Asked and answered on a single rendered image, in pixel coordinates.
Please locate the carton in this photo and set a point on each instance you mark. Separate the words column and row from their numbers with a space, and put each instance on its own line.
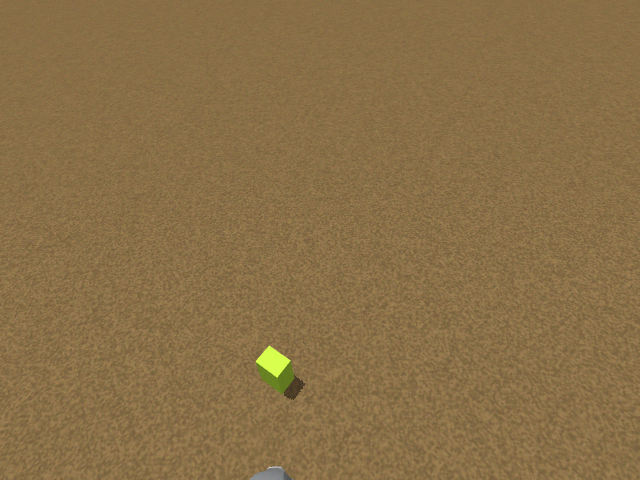
column 275, row 369

